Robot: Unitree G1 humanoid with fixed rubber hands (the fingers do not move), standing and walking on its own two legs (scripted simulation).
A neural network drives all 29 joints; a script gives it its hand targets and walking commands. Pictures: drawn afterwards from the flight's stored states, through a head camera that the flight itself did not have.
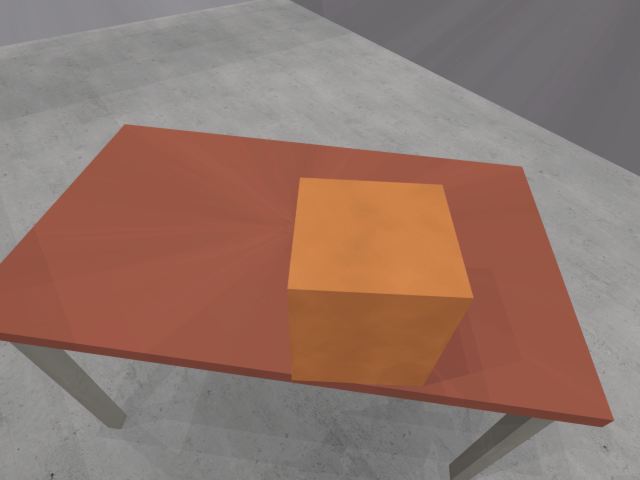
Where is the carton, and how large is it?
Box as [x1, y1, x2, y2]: [287, 178, 472, 385]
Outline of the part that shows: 300,178 287,288 292,379 422,385 472,299 471,290 442,185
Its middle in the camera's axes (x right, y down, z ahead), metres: +0.07 +0.07 +0.60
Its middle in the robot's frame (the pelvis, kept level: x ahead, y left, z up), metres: +0.42 -0.06 -0.01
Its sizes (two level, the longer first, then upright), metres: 0.210 0.200 0.250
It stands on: a table, 0.63 m high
